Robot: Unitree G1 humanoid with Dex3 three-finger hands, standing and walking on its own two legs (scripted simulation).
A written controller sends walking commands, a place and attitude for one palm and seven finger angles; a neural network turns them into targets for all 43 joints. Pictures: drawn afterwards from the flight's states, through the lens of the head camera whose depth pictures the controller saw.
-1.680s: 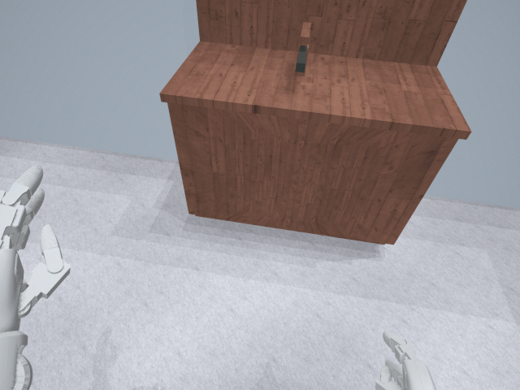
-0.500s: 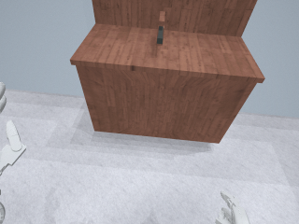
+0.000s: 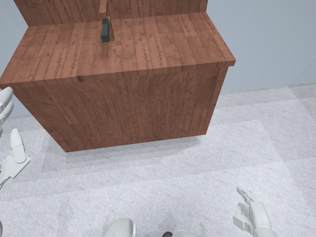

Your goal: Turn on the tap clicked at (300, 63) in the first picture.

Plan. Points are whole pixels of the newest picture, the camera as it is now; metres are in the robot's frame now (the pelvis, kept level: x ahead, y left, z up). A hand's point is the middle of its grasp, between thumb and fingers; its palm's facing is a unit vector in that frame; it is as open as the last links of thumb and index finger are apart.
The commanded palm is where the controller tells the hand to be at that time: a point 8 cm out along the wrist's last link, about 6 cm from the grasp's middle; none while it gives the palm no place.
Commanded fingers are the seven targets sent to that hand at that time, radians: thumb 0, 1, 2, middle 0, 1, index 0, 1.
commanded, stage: turn to face it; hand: left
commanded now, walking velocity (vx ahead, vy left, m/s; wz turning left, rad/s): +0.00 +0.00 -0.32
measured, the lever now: (105, 37) +0.81 +0.24 +0.06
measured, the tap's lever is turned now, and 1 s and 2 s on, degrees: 0 0 0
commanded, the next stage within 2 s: take the last steps up to it in 0.40 s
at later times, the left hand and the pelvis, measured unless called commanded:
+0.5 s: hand (18, 151) +0.23 +0.24 +0.19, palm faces +0.30 -0.86 -0.41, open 7.4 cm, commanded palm +0.19 +0.28 +0.19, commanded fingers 0.00 0.90 0.90 -0.20 -0.30 -0.20 -0.30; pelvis -0.01 +0.03 +0.01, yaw -9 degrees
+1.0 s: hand (42, 135) +0.26 +0.21 +0.19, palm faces +0.27 -0.88 -0.40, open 7.4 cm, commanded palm +0.22 +0.25 +0.19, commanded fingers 0.00 0.90 0.90 -0.20 -0.30 -0.20 -0.30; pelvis +0.01 +0.01 +0.00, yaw -12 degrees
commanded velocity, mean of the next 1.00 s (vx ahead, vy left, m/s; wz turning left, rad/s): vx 0.16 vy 0.03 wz -0.12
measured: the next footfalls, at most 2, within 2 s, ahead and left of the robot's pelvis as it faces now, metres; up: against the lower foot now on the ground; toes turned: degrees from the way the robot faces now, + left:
left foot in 0.38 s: +0.03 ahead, +0.14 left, +0.00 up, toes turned -4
right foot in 0.66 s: -0.01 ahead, -0.11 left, +0.00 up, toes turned -17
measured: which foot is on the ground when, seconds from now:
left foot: up 0.00-0.36, down 0.38-0.68, up 0.70-0.94, down 0.96-1.00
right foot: down 0.00-0.40, up 0.42-0.64, down 0.66-0.98, up 1.00-1.00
